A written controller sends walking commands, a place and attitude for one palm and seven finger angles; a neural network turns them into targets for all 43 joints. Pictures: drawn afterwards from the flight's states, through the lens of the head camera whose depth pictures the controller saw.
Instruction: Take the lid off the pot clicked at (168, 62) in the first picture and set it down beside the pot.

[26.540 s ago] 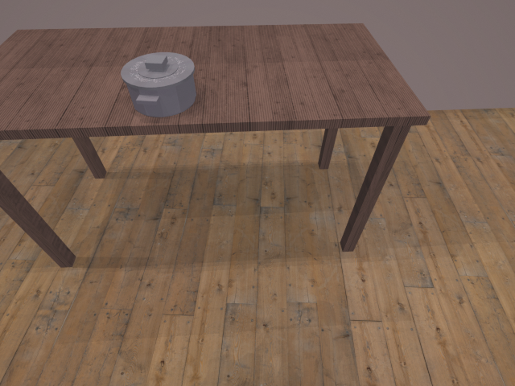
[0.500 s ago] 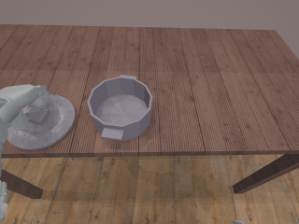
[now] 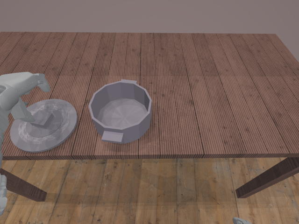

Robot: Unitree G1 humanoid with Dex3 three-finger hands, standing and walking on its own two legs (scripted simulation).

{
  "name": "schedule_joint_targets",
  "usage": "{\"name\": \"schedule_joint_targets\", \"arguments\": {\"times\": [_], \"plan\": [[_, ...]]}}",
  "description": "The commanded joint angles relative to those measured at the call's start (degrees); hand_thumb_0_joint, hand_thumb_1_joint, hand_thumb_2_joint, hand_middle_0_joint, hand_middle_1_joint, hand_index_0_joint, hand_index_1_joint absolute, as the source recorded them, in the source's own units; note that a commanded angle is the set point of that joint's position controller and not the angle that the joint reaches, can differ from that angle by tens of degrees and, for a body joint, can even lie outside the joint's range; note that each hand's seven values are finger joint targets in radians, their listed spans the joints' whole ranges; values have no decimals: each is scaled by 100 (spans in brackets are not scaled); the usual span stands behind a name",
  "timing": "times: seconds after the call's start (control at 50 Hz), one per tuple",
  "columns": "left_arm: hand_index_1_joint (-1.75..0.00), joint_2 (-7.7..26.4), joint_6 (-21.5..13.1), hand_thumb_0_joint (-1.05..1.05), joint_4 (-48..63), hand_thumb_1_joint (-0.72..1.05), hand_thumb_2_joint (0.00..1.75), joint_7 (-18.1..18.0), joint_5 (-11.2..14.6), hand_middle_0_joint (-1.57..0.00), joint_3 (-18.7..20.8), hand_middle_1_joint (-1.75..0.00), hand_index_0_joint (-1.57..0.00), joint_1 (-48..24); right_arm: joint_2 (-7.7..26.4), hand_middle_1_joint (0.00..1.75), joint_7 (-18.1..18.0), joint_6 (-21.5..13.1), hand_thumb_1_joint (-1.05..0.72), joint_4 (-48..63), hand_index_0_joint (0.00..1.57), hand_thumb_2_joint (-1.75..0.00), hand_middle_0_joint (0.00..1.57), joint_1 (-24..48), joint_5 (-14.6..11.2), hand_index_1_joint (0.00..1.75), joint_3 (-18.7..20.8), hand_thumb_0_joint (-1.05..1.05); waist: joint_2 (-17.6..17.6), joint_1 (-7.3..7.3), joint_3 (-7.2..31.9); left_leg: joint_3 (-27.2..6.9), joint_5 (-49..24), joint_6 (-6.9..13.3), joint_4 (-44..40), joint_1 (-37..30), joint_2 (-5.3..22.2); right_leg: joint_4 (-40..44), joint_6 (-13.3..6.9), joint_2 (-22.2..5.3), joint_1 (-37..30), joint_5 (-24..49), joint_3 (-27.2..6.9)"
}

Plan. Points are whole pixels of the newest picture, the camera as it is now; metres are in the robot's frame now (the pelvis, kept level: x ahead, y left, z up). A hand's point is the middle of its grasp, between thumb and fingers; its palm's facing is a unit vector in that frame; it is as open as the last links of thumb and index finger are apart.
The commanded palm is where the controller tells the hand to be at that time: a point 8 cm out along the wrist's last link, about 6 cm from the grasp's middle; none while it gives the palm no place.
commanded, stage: raise the empty hand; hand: left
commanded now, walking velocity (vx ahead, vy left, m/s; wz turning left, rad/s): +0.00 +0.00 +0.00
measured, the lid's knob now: (42, 119) +0.40 +0.33 +0.02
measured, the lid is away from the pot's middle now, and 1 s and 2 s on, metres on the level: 0.24 0.24 0.24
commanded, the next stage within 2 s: draw the hand back to the body in 0.76 s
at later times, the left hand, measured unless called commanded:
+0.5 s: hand (15, 89) +0.40 +0.32 +0.16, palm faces -0.31 -0.08 -0.95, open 11.0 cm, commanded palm +0.39 +0.33 +0.23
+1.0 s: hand (10, 82) +0.40 +0.33 +0.17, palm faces -0.29 -0.08 -0.95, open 11.0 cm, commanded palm +0.38 +0.33 +0.24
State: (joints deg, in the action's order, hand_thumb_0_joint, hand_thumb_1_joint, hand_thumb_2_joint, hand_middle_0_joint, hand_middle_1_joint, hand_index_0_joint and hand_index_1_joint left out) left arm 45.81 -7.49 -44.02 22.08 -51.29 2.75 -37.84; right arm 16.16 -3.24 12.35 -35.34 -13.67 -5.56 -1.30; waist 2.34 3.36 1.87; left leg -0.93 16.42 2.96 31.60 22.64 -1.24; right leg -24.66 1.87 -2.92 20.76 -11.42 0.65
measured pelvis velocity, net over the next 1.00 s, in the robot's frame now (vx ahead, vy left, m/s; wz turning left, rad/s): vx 0.00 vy -0.02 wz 0.01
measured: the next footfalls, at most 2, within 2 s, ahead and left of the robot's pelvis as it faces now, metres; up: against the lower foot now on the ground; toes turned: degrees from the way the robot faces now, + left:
none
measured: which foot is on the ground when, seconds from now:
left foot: down 0.00-1.00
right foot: down 0.00-1.00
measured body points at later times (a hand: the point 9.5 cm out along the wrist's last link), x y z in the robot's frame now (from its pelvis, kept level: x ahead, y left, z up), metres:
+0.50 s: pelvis +0.00 -0.02 +0.00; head +0.04 -0.02 +0.45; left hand +0.41 +0.32 +0.21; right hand +0.12 -0.27 -0.11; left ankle -0.01 +0.08 -0.74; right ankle +0.00 -0.17 -0.74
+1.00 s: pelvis +0.00 -0.02 +0.00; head +0.04 -0.03 +0.45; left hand +0.41 +0.33 +0.23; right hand +0.11 -0.29 -0.12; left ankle -0.01 +0.08 -0.74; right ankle +0.00 -0.17 -0.74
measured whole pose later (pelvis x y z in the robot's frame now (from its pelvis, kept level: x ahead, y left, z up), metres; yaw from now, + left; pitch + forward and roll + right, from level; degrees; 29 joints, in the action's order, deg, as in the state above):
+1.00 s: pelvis +0.00 -0.02 +0.00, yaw +0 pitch +6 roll -1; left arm 50.7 -1.8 -39.8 28.7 -50.3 4.5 -42.3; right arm 17.1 -3.2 12.4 -35.1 -12.5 -6.1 -2.1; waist 2.8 3.7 1.2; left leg -1.7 15.2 1.5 29.0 19.7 -0.4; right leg -23.5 2.2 -2.1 18.4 -11.0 1.3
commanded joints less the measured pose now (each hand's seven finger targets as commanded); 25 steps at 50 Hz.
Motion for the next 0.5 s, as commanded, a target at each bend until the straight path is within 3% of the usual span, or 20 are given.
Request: {"name": "schedule_joint_targets", "arguments": {"times": [0.0,0.04,0.06,0.1,0.14,0.16,0.22,0.24,0.28,0.32,0.34,0.4,0.42,0.44,0.48], "plan": [[-84,2174,29,0,1262,-2,67,-197,81,-36,767,-84,-36,-2477,891,30,-57,-161,-90,630,20,-90,20,100,21,30,286,0,575,-26,2054,-154,-2548,115,-358,-1416,-23,76,-445,484,-626,1084,338],[-84,2084,62,0,1170,-2,67,-160,80,-36,689,-84,-36,-2463,893,30,-60,-183,-90,659,20,-90,20,143,35,30,276,0,600,-8,2005,-138,-2607,111,-371,-1426,-29,119,-450,479,-606,1151,326],[-84,2131,95,0,1086,-2,67,-148,93,-36,738,-84,-36,-2448,887,30,-54,-165,-90,610,20,-90,20,98,27,30,273,0,449,-14,1936,-157,-2501,107,-387,-1320,-23,100,-442,490,-650,1093,365],[-84,1914,150,0,1221,-2,67,-92,110,-36,503,-84,-36,-2554,871,30,-38,-170,-90,636,20,-90,20,166,10,30,266,0,519,-4,1938,-125,-2398,112,-430,-1364,-38,131,-438,475,-670,1084,351],[-84,2299,142,0,1615,-2,67,-86,99,-36,808,-84,-36,-2613,914,30,-27,-188,-90,727,20,-90,20,248,28,30,273,0,648,-68,2177,-159,-2733,107,-425,-1541,-31,129,-460,458,-823,1260,327],[-84,2256,164,0,1645,-2,67,-78,108,-36,810,-84,-36,-2494,872,30,-19,-186,-90,708,20,-90,20,235,39,30,276,0,761,-71,2262,-161,-2904,117,-376,-1598,-50,104,-443,473,-861,1345,319],[-84,2155,309,0,1114,-2,67,23,178,-36,759,-84,-36,-2247,901,30,-6,-167,-90,650,20,-90,20,238,10,30,233,0,294,-54,1841,-84,-2529,108,-438,-1273,-51,151,-405,468,-843,1318,359],[-84,2300,312,0,1254,-2,67,48,162,-36,813,-84,-36,-2436,947,30,0,-160,-90,689,20,-90,20,276,6,30,240,0,297,-53,1857,-83,-2478,103,-485,-1228,-40,163,-429,442,-915,1330,352],[-84,2154,344,0,1684,-2,67,85,154,-36,672,-84,-36,-2570,870,30,19,-168,-90,755,20,-90,20,340,9,30,250,0,578,-68,2046,-128,-2695,118,-466,-1467,-62,146,-427,462,-911,1323,363],[-84,2214,397,0,1472,-2,67,126,168,-36,754,-84,-36,-2393,879,30,11,-165,-90,724,20,-90,20,327,15,30,228,0,358,-61,1987,-105,-2635,125,-451,-1406,-69,167,-406,478,-913,1337,372],[-84,2330,389,0,1566,-2,67,160,185,-36,794,-84,-36,-2586,934,30,11,-169,-90,716,20,-90,20,364,10,30,236,0,431,-30,1941,-103,-2579,119,-488,-1387,-52,211,-423,446,-921,1364,356],[-84,2245,457,0,1563,-2,67,219,193,-36,714,-84,-36,-2557,889,30,15,-169,-90,723,20,-90,20,399,5,30,219,0,446,-57,1995,-80,-2551,126,-479,-1378,-87,171,-406,461,-996,1394,371],[-84,2291,488,0,1445,-2,67,242,192,-36,760,-84,-36,-2543,891,30,2,-169,-90,708,20,-90,20,389,6,30,210,0,308,-68,1898,-62,-2456,132,-486,-1310,-95,183,-399,459,-994,1400,375],[-84,2431,488,0,1538,-2,67,262,182,-36,793,-84,-36,-2721,947,30,4,-170,-90,712,20,-90,20,424,-2,30,218,0,427,-34,1914,-46,-2384,121,-499,-1309,-82,208,-418,436,-1003,1405,353],[-84,2406,535,0,1321,-2,67,303,157,-36,744,-84,-36,-2796,915,30,-13,-152,-90,674,20,-90,20,400,-18,30,188,0,242,-44,1895,-23,-2156,130,-504,-1197,-107,182,-393,454,-1048,1332,384]]}}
